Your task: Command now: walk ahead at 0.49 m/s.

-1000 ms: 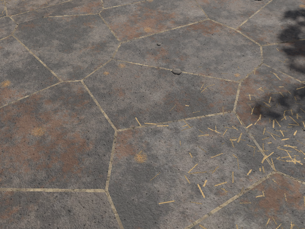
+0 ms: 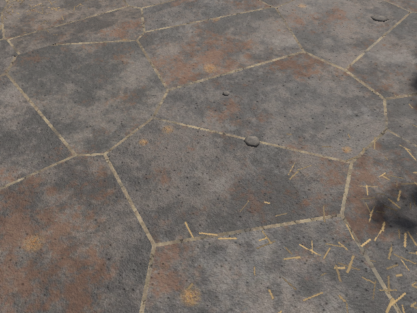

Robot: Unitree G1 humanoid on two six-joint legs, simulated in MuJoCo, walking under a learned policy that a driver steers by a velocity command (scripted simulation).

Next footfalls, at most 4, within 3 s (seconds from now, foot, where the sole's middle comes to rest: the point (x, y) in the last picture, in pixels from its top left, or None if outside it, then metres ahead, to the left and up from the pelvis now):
0.36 left None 0.38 0.16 -0.78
0.88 right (222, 294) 0.56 0.01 -0.78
1.24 left None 0.39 0.22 -0.78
2.72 left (119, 223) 0.82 0.39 -0.78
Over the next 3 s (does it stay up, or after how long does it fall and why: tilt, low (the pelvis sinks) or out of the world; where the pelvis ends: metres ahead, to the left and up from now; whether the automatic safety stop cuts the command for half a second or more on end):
stays up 0.82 0.30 0.00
